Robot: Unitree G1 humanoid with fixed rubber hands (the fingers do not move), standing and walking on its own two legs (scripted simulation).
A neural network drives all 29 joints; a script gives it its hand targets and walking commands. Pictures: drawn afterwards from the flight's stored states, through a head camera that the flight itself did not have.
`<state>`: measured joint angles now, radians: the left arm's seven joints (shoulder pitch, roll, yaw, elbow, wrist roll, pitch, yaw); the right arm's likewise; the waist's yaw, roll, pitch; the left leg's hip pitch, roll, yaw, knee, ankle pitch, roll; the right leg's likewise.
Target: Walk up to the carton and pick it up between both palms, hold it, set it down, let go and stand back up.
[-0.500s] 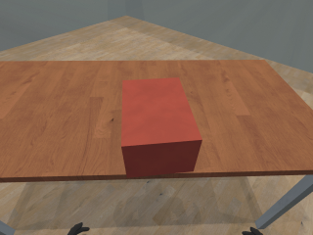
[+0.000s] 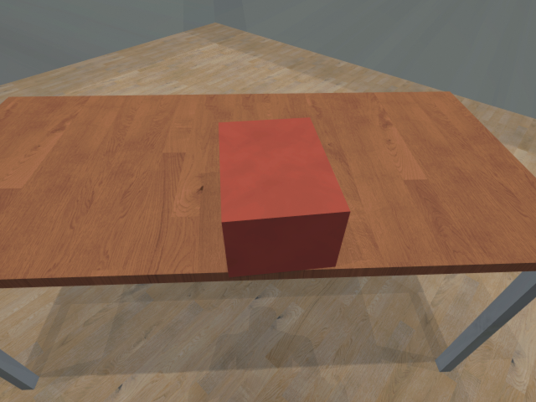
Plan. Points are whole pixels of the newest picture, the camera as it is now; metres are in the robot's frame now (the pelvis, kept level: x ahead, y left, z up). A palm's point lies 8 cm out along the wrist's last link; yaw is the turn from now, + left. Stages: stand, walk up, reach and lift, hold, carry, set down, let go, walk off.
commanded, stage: stand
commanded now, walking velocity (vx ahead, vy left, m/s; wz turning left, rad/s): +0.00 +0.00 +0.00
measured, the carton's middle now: (273, 189) +0.52 +0.02 +0.03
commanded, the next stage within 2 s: none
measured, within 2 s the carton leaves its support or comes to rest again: neither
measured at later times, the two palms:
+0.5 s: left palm out of the picture -0.04 +0.24 -0.13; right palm out of the picture -0.02 -0.26 -0.13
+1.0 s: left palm out of the picture -0.02 +0.24 -0.14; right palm out of the picture -0.03 -0.26 -0.13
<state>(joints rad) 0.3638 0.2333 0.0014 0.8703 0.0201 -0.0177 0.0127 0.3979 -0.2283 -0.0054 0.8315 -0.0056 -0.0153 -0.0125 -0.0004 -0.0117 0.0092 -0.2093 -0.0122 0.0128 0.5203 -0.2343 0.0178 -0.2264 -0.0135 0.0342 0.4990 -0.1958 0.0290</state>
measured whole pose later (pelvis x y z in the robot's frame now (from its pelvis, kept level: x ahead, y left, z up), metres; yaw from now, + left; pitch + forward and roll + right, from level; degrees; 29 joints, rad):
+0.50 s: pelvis -0.03 +0.00 +0.00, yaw -1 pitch -3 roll +0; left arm 0.42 0.20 0.03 0.95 0.02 0.00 0.02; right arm 0.40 -0.23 -0.03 0.90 -0.01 0.01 -0.02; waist 0.00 0.01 -0.01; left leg -0.29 -0.01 0.02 0.55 -0.22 0.02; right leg -0.32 -0.01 0.05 0.55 -0.22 0.02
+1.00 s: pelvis -0.02 -0.01 +0.00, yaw +0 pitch -2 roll +0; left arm 0.38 0.21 0.05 0.95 0.01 0.01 0.02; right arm 0.40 -0.20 -0.05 0.92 -0.01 0.01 -0.03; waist 0.00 -0.01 -0.01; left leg -0.31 0.00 0.01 0.56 -0.24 0.00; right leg -0.34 0.00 0.04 0.57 -0.24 0.01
